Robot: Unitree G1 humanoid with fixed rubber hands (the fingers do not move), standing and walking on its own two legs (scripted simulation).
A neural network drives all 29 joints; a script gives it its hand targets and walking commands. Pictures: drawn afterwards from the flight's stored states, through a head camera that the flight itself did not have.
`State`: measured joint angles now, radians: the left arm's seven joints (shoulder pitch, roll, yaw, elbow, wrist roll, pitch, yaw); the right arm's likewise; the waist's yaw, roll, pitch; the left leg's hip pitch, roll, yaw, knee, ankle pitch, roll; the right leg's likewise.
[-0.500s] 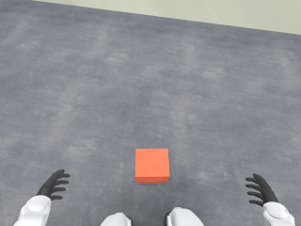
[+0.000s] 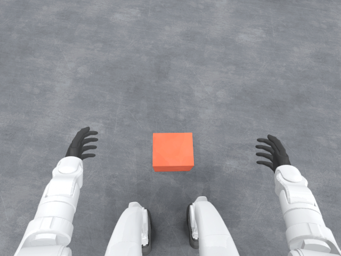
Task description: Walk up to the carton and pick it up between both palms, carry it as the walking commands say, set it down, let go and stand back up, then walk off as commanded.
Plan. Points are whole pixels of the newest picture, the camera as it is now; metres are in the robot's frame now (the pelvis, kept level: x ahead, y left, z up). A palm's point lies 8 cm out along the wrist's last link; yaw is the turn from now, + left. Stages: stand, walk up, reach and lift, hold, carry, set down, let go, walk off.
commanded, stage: reach and lift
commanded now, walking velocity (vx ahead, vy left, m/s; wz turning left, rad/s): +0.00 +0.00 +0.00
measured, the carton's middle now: (172, 153) +0.44 -0.04 -0.61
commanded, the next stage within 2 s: none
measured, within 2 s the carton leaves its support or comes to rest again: neither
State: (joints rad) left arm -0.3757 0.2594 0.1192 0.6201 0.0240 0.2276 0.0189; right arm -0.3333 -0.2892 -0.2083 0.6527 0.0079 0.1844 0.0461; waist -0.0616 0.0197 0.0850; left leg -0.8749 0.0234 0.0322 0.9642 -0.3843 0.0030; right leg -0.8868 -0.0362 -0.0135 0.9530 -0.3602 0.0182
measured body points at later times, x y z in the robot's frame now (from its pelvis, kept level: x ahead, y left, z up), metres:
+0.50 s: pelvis -0.03 -0.02 -0.05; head +0.24 -0.02 +0.32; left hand +0.45 +0.16 -0.15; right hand +0.43 -0.25 -0.15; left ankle +0.04 +0.12 -0.68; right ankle +0.05 -0.13 -0.68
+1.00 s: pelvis -0.03 -0.01 -0.10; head +0.28 -0.01 +0.24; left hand +0.48 +0.14 -0.22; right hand +0.46 -0.23 -0.22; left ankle +0.04 +0.12 -0.68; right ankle +0.05 -0.13 -0.68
